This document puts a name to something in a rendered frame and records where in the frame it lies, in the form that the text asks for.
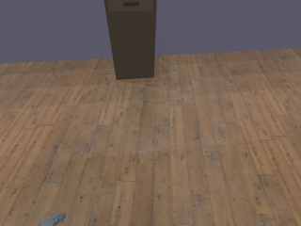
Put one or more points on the handle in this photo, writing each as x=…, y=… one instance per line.
x=130, y=3

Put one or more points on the cabinet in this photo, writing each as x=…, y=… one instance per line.
x=132, y=38

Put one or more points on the drawer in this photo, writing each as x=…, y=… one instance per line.
x=117, y=5

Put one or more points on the robot left hand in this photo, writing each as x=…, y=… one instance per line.
x=53, y=219

